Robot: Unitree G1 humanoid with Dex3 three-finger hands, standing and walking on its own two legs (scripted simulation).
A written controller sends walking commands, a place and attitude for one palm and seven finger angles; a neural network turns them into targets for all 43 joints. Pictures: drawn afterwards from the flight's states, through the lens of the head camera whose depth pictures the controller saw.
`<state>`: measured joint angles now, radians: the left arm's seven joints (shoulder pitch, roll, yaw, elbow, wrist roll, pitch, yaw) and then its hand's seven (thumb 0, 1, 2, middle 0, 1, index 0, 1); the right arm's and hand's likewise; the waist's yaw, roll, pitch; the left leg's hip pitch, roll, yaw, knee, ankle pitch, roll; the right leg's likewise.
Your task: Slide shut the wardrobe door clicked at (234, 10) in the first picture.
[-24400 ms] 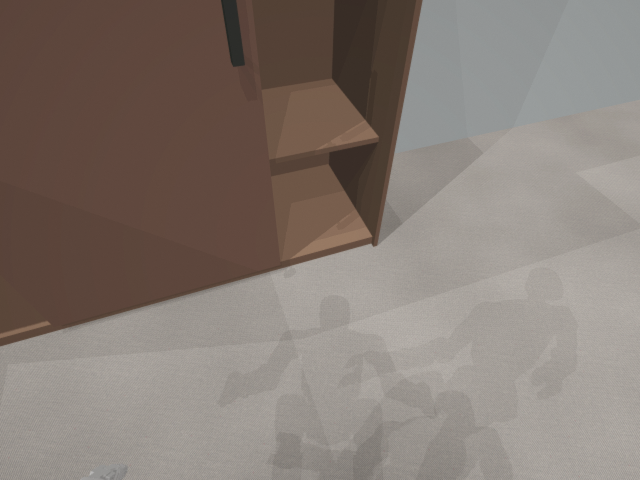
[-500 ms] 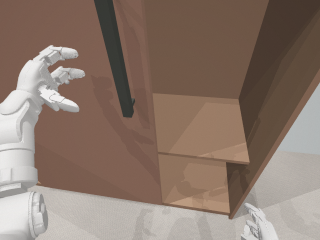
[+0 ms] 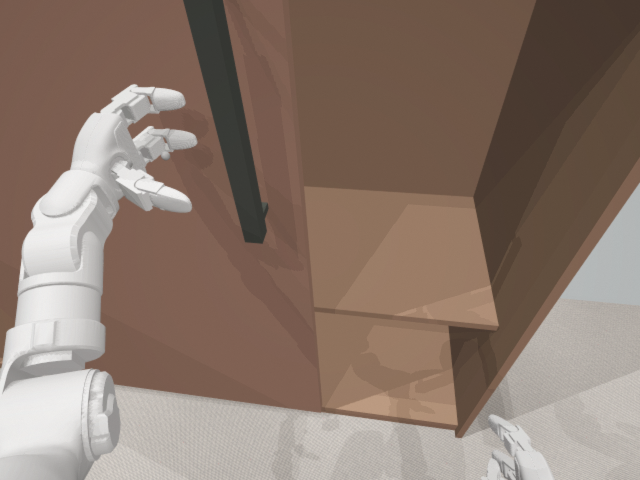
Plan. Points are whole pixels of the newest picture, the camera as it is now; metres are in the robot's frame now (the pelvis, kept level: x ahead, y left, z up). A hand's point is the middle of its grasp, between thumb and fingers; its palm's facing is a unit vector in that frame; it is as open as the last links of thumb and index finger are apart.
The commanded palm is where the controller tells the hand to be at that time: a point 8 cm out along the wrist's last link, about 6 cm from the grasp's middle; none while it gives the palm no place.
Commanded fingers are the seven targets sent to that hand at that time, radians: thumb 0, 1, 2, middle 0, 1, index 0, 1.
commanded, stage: move the hooked fingers beside the handle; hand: left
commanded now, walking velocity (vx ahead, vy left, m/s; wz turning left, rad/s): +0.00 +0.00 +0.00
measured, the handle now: (241, 132) +0.44 +0.12 +0.24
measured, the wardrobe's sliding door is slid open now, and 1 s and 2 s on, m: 0.40 0.40 0.40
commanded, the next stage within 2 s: feel for the door with the fingertips in 0.68 s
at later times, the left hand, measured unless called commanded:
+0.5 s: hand (162, 164) +0.38 +0.19 +0.24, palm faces -0.04 -1.00 -0.04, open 14.0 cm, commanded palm +0.36 +0.24 +0.23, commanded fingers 0.00 -0.50 0.30 -0.30 -1.20 -0.30 -1.20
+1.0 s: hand (173, 167) +0.37 +0.18 +0.24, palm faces -0.06 -1.00 -0.04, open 14.0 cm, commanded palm +0.34 +0.22 +0.23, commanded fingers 0.00 -0.50 0.30 -0.30 -1.20 -0.30 -1.20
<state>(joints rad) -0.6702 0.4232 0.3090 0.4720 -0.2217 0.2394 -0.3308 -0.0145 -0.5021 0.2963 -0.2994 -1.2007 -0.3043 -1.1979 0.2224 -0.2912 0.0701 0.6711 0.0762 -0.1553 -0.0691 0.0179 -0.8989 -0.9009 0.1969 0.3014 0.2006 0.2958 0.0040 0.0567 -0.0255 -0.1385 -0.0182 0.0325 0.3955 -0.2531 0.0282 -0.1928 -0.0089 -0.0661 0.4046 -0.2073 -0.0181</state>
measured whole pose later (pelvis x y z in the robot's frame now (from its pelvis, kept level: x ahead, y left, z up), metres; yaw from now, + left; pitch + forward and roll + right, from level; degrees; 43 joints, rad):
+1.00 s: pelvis -0.01 +0.00 +0.00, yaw +0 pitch -2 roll +0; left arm -0.62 0.37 0.26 0.37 -0.24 0.27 -0.28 -0.01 -0.50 0.30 -0.30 -1.20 -0.30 -1.20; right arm 0.19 -0.28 0.08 0.69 0.08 -0.13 -0.07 0.02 -0.90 -0.90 0.20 0.30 0.20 0.30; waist 0.02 0.06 -0.02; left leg -0.12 -0.02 0.02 0.39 -0.23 0.02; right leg -0.16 -0.01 -0.07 0.40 -0.19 -0.02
